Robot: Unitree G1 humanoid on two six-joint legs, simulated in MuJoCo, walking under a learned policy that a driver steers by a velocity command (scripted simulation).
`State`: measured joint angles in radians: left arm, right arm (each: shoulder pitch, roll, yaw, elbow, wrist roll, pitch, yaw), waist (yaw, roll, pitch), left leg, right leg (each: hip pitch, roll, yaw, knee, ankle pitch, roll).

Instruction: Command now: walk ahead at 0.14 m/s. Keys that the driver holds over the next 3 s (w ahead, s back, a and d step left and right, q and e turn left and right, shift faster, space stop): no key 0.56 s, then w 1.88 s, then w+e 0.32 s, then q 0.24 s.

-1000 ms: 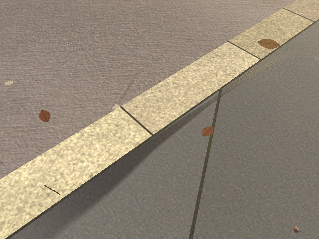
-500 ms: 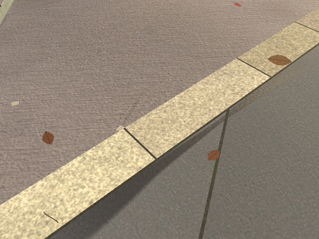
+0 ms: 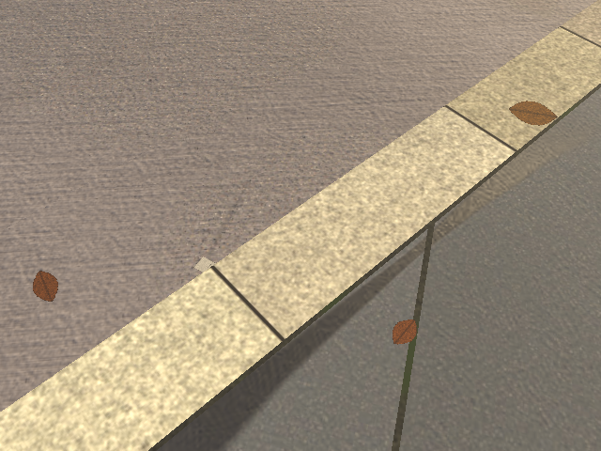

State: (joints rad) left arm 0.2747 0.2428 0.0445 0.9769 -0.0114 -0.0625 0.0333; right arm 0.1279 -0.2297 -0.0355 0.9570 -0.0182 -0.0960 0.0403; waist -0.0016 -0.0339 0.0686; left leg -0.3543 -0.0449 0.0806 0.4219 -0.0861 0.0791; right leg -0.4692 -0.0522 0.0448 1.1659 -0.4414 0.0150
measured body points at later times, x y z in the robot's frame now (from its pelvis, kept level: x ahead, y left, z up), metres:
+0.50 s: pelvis +0.09 -0.02 +0.00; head +0.11 -0.03 +0.45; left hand +0.13 +0.22 -0.14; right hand +0.15 -0.27 -0.15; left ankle +0.09 +0.08 -0.73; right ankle +0.10 -0.15 -0.73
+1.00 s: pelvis +0.21 -0.08 +0.00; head +0.22 -0.09 +0.45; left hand +0.24 +0.18 -0.13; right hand +0.23 -0.33 -0.16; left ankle +0.12 +0.07 -0.65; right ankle +0.19 -0.16 -0.73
